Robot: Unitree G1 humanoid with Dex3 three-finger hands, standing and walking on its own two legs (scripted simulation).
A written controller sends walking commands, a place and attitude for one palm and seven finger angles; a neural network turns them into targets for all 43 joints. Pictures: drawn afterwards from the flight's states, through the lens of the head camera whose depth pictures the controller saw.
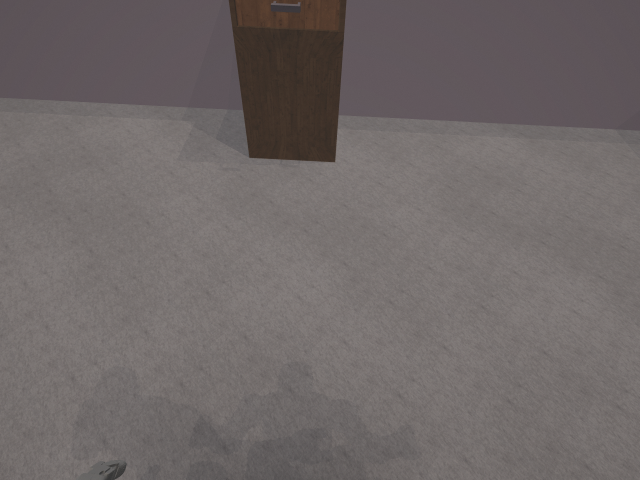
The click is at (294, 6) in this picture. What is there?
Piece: drawer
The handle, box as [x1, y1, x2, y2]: [271, 1, 300, 12]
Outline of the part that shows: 271,3 271,10 274,11 299,12 300,10 300,2 298,2 297,4 277,3 275,1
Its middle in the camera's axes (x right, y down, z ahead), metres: -0.13 -0.89 +1.47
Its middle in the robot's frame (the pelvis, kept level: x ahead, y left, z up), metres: +1.69 +0.21 -0.03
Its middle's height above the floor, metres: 0.74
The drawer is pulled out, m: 0.00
